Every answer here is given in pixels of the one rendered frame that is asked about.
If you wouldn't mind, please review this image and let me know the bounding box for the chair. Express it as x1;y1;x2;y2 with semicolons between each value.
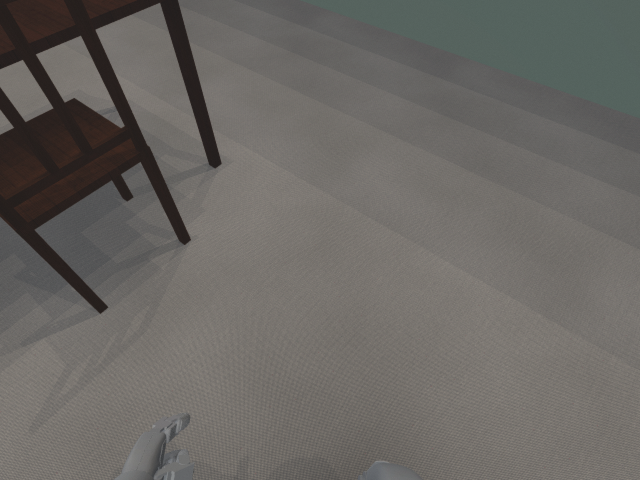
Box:
0;0;191;314

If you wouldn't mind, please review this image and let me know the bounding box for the robot right shin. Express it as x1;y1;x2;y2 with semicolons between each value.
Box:
367;461;389;471

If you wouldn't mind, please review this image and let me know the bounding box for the table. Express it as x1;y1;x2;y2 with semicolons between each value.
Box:
0;0;222;168

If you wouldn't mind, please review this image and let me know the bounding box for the robot left hand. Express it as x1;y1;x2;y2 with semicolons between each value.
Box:
121;413;195;480

